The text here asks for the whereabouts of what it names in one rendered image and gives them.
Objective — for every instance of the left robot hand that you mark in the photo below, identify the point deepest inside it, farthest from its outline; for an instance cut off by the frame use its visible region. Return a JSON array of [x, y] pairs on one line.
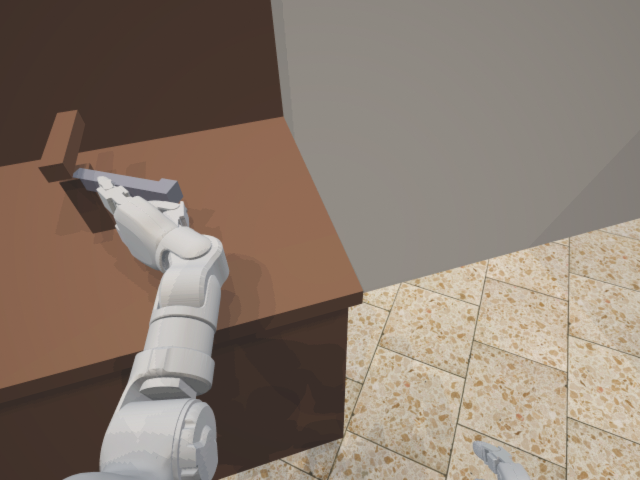
[[141, 224]]

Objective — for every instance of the left robot upper arm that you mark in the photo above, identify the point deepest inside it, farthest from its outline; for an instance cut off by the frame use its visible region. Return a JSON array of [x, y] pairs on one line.
[[159, 440]]

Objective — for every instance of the left robot forearm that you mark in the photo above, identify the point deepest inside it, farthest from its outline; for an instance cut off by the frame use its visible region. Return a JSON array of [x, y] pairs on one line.
[[176, 361]]

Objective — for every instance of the right robot hand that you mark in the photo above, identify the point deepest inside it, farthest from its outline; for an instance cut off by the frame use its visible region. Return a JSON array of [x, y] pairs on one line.
[[499, 461]]

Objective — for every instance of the tap lever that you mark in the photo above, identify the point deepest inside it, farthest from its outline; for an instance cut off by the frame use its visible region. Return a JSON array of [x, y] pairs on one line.
[[150, 190]]

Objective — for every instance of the counter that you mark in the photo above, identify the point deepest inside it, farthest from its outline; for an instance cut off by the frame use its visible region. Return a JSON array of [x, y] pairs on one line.
[[186, 90]]

